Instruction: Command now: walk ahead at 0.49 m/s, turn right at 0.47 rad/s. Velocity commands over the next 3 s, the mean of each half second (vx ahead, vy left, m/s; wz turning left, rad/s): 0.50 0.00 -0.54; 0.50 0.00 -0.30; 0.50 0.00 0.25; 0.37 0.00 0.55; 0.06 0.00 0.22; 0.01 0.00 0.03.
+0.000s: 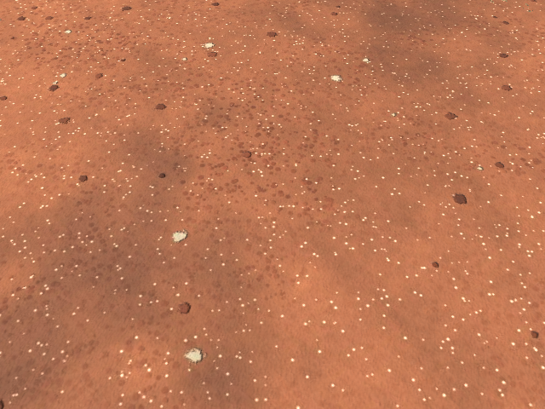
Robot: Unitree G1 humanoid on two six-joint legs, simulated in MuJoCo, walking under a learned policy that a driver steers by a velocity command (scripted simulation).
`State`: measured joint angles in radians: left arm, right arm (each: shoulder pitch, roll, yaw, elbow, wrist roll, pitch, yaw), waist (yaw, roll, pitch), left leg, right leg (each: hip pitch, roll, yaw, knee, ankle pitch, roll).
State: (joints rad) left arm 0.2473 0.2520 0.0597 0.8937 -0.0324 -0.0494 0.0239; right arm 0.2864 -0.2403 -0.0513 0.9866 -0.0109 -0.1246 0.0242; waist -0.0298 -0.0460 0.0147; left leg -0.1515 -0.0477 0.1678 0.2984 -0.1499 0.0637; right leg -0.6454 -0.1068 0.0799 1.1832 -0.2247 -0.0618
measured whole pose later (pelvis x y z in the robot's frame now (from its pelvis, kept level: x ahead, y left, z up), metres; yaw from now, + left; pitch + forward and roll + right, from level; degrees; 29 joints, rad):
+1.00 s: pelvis +0.56 -0.14 -0.01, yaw -24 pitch +2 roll +1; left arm 0.30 0.26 0.05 0.78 -0.01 -0.07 0.00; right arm 0.22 -0.26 -0.05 0.82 0.00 -0.11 0.04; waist -0.01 -0.03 0.01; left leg -0.31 -0.06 0.04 0.43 -0.16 0.06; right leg -0.46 -0.01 0.07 1.17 -0.34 -0.05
